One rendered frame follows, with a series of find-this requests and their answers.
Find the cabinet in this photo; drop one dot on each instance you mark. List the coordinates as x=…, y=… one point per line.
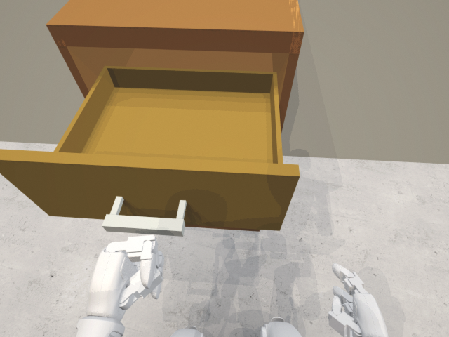
x=243, y=35

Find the robot right hand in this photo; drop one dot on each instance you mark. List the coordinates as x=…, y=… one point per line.
x=361, y=316

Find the handle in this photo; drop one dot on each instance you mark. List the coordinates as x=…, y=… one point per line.
x=114, y=222

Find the right robot thigh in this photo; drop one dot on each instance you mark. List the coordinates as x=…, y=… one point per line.
x=279, y=329

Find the robot left hand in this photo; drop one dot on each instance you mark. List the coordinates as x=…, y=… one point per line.
x=137, y=261

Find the left robot forearm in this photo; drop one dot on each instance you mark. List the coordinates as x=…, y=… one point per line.
x=94, y=326

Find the drawer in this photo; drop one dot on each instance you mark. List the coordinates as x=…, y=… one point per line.
x=155, y=136

